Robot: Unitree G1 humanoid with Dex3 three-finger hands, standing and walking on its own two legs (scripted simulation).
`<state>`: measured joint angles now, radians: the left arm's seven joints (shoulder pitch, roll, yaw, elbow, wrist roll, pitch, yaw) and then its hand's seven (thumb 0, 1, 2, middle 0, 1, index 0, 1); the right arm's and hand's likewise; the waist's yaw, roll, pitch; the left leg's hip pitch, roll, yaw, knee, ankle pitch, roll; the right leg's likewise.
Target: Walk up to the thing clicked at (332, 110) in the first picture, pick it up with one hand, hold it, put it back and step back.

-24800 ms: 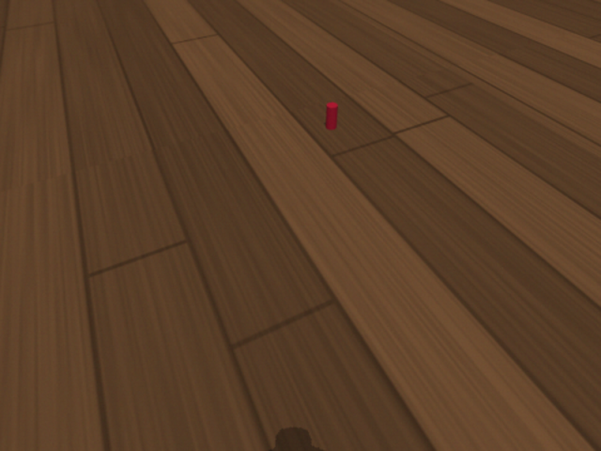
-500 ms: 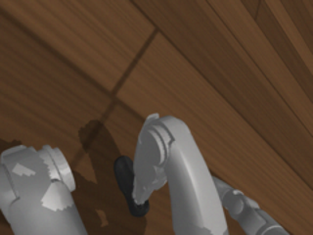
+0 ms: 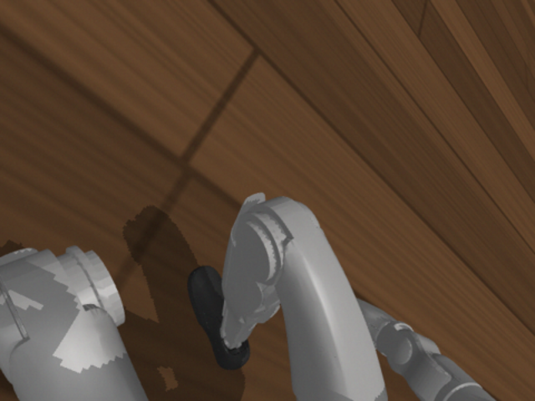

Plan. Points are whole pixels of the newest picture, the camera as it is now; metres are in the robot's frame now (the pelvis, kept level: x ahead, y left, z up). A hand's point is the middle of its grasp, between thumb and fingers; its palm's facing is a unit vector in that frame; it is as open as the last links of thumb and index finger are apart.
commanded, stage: open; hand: left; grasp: from the side
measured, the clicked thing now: out of the picture +0.44 +0.29 -0.21
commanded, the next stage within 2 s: withdraw in 0.14 s
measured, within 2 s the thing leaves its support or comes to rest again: rests again in 0.02 s
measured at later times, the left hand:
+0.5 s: hand out of the picture +0.45 +0.31 -0.15, palm faces +0.41 -0.91 +0.01, open 17.0 cm
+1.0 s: hand out of the picture +0.36 +0.40 -0.03, palm faces +0.35 -0.87 -0.34, open 17.5 cm
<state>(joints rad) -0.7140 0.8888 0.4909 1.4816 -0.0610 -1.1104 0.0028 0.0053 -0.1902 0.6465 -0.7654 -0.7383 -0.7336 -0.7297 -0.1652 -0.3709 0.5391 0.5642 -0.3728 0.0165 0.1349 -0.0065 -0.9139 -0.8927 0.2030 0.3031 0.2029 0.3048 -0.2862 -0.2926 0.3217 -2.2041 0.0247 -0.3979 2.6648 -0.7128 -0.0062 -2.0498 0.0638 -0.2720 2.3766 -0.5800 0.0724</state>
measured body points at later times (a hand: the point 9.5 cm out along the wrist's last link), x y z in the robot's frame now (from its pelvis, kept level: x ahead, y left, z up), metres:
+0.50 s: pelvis +0.00 +0.00 +0.00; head +0.23 +0.19 +0.33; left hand +0.42 +0.36 -0.15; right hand +0.16 -0.25 -0.03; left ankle +0.08 +0.12 -0.25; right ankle +0.15 -0.12 -0.25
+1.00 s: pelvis +0.01 -0.01 +0.06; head +0.19 +0.13 +0.45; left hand +0.34 +0.44 -0.01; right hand +0.20 -0.24 -0.02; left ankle +0.08 +0.12 -0.25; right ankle +0.15 -0.12 -0.25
